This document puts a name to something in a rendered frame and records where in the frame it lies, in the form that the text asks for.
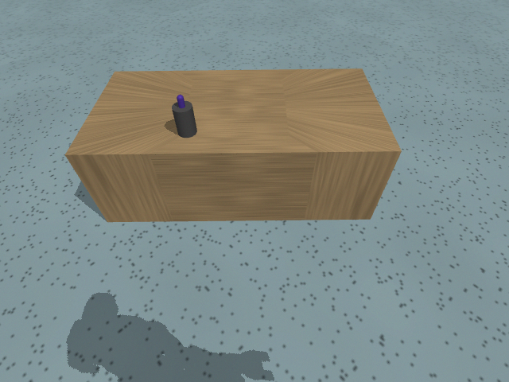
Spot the bottle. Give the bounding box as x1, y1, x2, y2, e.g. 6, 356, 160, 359
172, 95, 197, 138

